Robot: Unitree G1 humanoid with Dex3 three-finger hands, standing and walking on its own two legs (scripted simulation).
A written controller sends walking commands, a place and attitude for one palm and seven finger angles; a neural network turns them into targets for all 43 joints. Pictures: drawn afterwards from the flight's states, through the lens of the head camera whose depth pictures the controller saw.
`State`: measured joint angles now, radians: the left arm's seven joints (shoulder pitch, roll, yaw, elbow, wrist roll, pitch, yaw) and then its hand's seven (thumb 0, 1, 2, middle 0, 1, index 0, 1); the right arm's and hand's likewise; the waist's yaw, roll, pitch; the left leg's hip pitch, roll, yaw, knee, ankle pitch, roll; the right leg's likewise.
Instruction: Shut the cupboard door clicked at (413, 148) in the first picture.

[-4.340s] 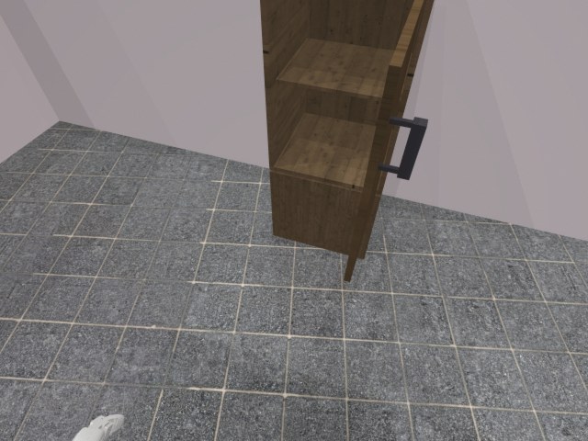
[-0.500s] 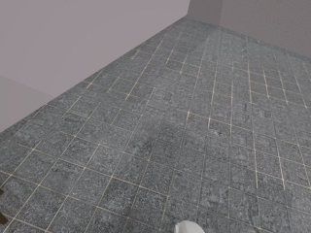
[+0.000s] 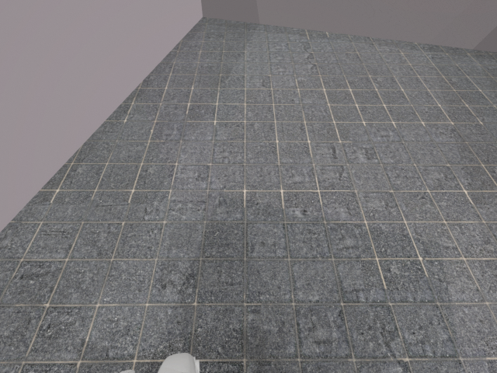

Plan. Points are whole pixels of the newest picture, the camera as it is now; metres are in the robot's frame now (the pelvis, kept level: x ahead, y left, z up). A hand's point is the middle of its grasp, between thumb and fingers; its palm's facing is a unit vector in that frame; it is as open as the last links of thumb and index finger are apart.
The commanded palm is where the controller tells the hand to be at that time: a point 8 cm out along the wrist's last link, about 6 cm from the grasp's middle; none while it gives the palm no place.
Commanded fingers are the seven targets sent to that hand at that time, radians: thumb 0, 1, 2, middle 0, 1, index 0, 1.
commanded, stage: walk around to get in front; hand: left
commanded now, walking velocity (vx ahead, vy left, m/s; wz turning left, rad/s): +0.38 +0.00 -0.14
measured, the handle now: out of the picture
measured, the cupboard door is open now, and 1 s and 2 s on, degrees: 89 89 89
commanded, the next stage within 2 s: walk to a spot facing it in 1.74 s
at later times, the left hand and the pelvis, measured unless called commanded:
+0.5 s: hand out of the picture +0.15 +0.22 -0.18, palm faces +0.01 -0.99 -0.12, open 7.4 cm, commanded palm none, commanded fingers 0.00 0.90 0.90 -0.20 -0.30 -0.20 -0.30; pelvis +0.22 +0.06 +0.00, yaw -6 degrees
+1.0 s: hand (211, 193) +0.57 +0.11 -0.16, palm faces -0.20 -0.96 -0.20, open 7.4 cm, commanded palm none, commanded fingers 0.00 0.90 0.90 -0.20 -0.30 -0.20 -0.30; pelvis +0.42 -0.03 -0.01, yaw -11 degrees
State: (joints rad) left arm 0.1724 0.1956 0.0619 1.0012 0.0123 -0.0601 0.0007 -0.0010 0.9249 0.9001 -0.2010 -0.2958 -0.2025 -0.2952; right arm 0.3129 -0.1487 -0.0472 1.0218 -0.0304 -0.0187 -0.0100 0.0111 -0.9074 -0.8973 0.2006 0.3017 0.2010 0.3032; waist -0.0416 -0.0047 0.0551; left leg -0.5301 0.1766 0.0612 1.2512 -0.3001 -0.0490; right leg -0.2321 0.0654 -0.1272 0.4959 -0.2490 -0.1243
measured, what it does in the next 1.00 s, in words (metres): walks ahead: left foot, then right foot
